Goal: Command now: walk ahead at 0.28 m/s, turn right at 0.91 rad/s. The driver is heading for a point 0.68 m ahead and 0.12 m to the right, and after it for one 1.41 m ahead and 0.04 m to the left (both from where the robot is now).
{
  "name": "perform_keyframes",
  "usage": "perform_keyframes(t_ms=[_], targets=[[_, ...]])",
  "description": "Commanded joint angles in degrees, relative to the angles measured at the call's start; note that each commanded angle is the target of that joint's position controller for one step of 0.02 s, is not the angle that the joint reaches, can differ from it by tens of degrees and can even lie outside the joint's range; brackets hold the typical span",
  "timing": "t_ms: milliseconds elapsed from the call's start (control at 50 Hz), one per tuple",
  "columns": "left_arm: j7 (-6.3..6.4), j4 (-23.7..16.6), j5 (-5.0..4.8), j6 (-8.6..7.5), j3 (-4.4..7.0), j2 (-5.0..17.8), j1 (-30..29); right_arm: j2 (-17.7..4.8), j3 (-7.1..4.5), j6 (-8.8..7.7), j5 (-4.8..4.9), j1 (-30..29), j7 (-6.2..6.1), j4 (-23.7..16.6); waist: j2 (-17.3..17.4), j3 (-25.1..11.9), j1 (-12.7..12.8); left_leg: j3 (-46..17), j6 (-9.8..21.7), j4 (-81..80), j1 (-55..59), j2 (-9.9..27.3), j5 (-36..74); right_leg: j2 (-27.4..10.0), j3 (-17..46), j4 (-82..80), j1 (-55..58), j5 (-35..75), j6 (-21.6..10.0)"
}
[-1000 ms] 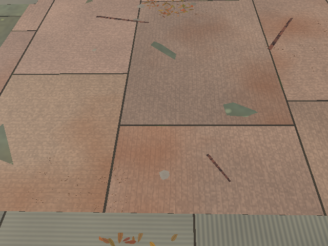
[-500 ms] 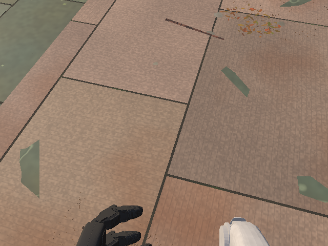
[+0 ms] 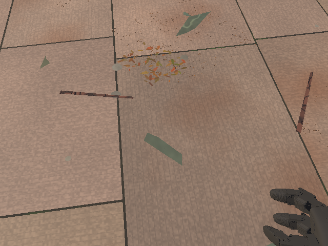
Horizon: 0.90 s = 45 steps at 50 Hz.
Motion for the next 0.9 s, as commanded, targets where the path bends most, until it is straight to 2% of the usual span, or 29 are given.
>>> perform_keyframes(t_ms=[20,40,80,120,180,280,320,340,360,380,400,420,460,500,520,580,640,660,680,700,720,740,760,780,800,820,840,860,900], targets=[[-0.01,-6.5,0.28,1.11,1.82,6.4,3.4,-2.7,-1.23,0.69,0.90,6.1,-0.77,-2.2,5.8,-18.3,-3.3,-20.1,16.1,-8.8,34.5,22.5,22.1,-9.3,-6.0,15.3,-22.7,7.6,3.2],[-0.06,-7.6,0.37,1.43,1.99,6.2,0.8,-3.5,-1.49,0.99,1.67,5.4,-0.91,-0.5,3.0,-13.4,-2.8,-15.3,15.1,-10.3,27.7,20.5,22.2,-10.7,-6.4,11.4,-21.3,8.2,3.0],[-0.63,-10.0,-0.08,1.40,0.89,2.1,-3.9,-5.7,-2.59,0.79,1.64,6.1,-1.09,3.4,3.6,-7.6,-3.0,-7.5,13.4,-13.3,20.2,17.9,23.7,-12.9,-8.0,-0.7,-19.4,8.9,2.4],[-0.74,-11.6,0.23,1.00,0.33,0.8,-7.9,-8.8,-3.77,0.89,1.25,7.3,-0.97,6.1,4.9,-7.7,-4.1,-4.0,14.3,-14.8,20.2,18.8,28.1,-13.6,-9.1,-10.1,-18.8,12.2,2.1],[-1.94,-10.7,0.33,1.04,0.72,3.0,-7.8,-11.4,-4.49,1.72,1.99,4.4,-0.90,7.2,5.8,-10.5,-3.2,1.7,13.9,-15.2,19.8,19.5,25.8,-13.7,-10.2,-21.2,-11.8,22.8,0.2],[-3.52,-12.6,0.30,2.81,2.12,6.8,-13.8,-14.6,-5.66,2.13,3.87,4.6,0.37,9.1,6.6,-7.4,-4.6,8.3,10.2,-12.3,21.2,19.8,17.8,-12.1,-14.0,-34.6,-5.1,25.1,-3.4],[-3.90,-13.1,0.44,3.27,2.93,7.6,-13.5,-15.0,-6.06,2.51,4.56,5.5,0.69,9.8,6.2,-7.2,-4.0,10.6,7.9,-6.9,23.2,19.4,17.4,-10.0,-16.0,-41.8,-1.6,24.7,-5.4],[-3.52,-12.5,0.62,3.29,3.69,8.3,-11.0,-14.0,-5.96,2.73,4.59,6.6,0.75,10.2,4.5,-8.0,-3.0,12.8,5.8,-0.6,22.0,17.3,17.4,-7.9,-16.6,-45.7,3.5,26.5,-7.2],[-2.51,-11.4,0.67,3.09,5.49,12.6,-4.8,-12.5,-5.66,2.87,3.56,9.7,1.03,10.7,-2.4,-9.8,-0.8,14.8,2.0,11.5,13.9,13.2,10.7,-9.5,-10.1,-49.9,15.2,42.9,-10.8],[-1.28,-13.0,1.18,2.93,7.09,21.1,-4.7,-9.2,-4.35,3.00,0.60,11.8,1.26,7.4,-20.5,-11.1,-4.4,15.4,-3.9,31.5,-9.0,3.9,-28.6,-24.3,15.0,-50.2,29.2,62.7,-22.1],[-1.82,-14.6,2.56,1.66,6.08,17.9,-4.9,-10.3,-4.08,2.92,0.59,8.5,1.32,6.6,-14.5,-20.2,-1.0,0.1,-3.3,40.3,-12.0,1.6,-33.0,-28.1,24.2,-53.6,28.2,53.4,-27.6],[-2.21,-14.7,2.31,0.66,5.38,15.6,-7.1,-12.0,-4.49,3.06,2.27,5.7,1.27,6.1,-8.7,-17.0,-1.4,-2.4,-2.1,41.3,-12.7,2.5,-28.5,-25.9,19.8,-55.2,24.3,47.9,-24.9],[-1.56,-14.9,0.13,0.57,4.62,12.1,-12.1,-11.5,-4.51,3.28,1.73,6.0,0.28,7.0,-3.4,-12.1,-4.6,-3.3,-1.7,34.1,-11.1,4.0,-20.9,-20.0,13.4,-55.4,16.5,38.6,-18.7],[-0.67,-16.1,1.13,1.30,3.91,10.5,-16.5,-11.3,-4.48,3.94,1.72,7.2,0.20,7.9,-4.6,-12.3,-6.5,-1.3,-2.8,29.1,-4.0,3.2,-17.6,-17.6,8.7,-54.8,9.3,41.9,-17.3],[-0.43,-15.8,1.66,1.43,3.79,10.1,-16.2,-10.2,-4.19,4.16,1.97,7.8,0.29,8.4,-4.7,-13.2,-6.4,-0.7,-3.5,26.4,-1.8,2.6,-17.2,-17.2,7.7,-54.0,8.4,44.5,-17.3],[-0.06,-14.3,1.65,1.67,3.75,9.9,-14.3,-7.4,-3.08,4.73,2.34,7.8,0.62,8.5,-5.3,-14.8,-5.0,-0.2,-4.0,19.0,4.0,2.3,-15.1,-16.4,7.1,-52.3,6.0,44.1,-16.7],[-0.51,-13.1,2.51,1.62,2.17,6.8,-14.7,-7.1,-2.71,5.32,2.56,9.0,1.27,8.8,-7.7,-15.0,-3.9,1.0,-3.2,14.9,9.3,4.1,-13.0,-17.6,6.5,-51.7,3.9,38.1,-15.9],[-0.86,-12.4,2.79,1.37,1.12,4.4,-14.9,-6.1,-2.38,5.32,2.44,9.4,1.60,8.9,-7.8,-14.5,-4.3,1.1,-2.7,11.5,12.7,4.8,-11.4,-17.4,5.8,-51.4,2.3,33.9,-15.0],[-1.31,-10.9,2.88,1.10,0.29,2.5,-13.7,-4.3,-1.82,5.17,2.29,12.0,2.17,9.8,-7.6,-15.6,-5.2,3.4,-1.8,6.5,18.2,3.8,-8.1,-15.7,3.5,-52.5,-0.1,15.6,-13.1],[-1.73,-9.8,2.80,0.82,1.24,5.5,-10.9,-5.2,-2.24,5.16,2.56,13.2,2.48,10.2,-9.1,-13.1,-4.7,7.4,-0.5,7.0,19.8,0.6,-10.6,-14.0,2.8,-53.3,-3.3,-1.8,-11.6],[-1.84,-9.4,2.95,0.30,1.61,7.2,-11.3,-6.8,-2.67,4.96,2.66,14.9,2.56,10.5,-9.7,-9.4,-5.6,7.5,1.5,7.5,19.3,0.2,-17.0,-13.7,2.9,-52.9,-6.7,-11.9,-10.3],[-1.67,-9.7,2.75,-0.29,1.25,6.0,-12.9,-8.5,-2.92,4.46,2.68,17.6,2.48,10.7,-5.8,-5.1,-6.9,1.0,4.6,1.0,17.5,4.0,-26.2,-12.3,0.3,-46.4,-9.7,-14.4,-8.4],[-1.47,-11.0,1.87,-1.20,0.88,3.7,-13.2,-12.2,-3.44,3.73,2.57,20.7,2.07,11.3,4.5,-0.3,-6.2,-17.6,10.5,-11.9,16.5,12.0,-44.8,-6.6,-7.9,-31.3,-16.7,-9.0,-4.2],[-1.30,-13.8,-1.32,-2.93,1.17,4.3,-18.5,-18.8,-5.38,2.87,1.80,22.6,2.16,11.5,17.1,7.1,-8.2,-45.4,18.7,-29.2,16.3,22.0,-59.5,-3.1,-11.8,-19.7,-28.3,-2.8,-3.1],[-0.92,-14.5,-2.77,-4.72,1.96,6.7,-21.7,-17.3,-4.95,1.65,1.30,20.2,1.71,10.7,13.2,10.7,-7.7,-50.1,19.2,-30.5,16.1,24.2,-56.0,-7.2,-5.4,-15.2,-31.9,5.1,-3.9],[-1.03,-13.6,-1.82,-5.83,2.18,7.2,-21.9,-14.0,-4.18,1.02,1.71,19.4,1.48,10.6,9.6,9.0,-7.2,-43.8,17.0,-27.2,18.0,22.0,-46.5,-8.5,-4.4,-15.5,-31.0,11.3,-4.2],[-1.20,-12.7,0.08,-6.53,2.03,5.9,-21.0,-12.1,-3.82,0.93,2.54,19.9,1.38,10.4,8.9,5.7,-7.0,-37.7,15.3,-25.4,19.9,18.8,-39.7,-8.3,-5.3,-17.4,-28.6,14.2,-4.0],[-1.47,-12.5,1.23,-7.08,2.07,4.9,-20.9,-11.1,-3.74,1.28,3.55,20.6,0.97,10.5,8.3,3.3,-7.0,-32.7,14.0,-24.2,21.1,16.4,-33.8,-8.2,-6.0,-20.5,-25.9,17.5,-3.3],[-1.97,-11.7,1.54,-7.34,1.76,2.0,-21.6,-8.4,-3.19,1.82,4.02,23.0,0.21,10.7,9.7,-0.3,-7.5,-24.5,12.2,-23.0,20.2,11.7,-23.6,-6.2,-8.9,-25.2,-17.9,22.7,-1.5]])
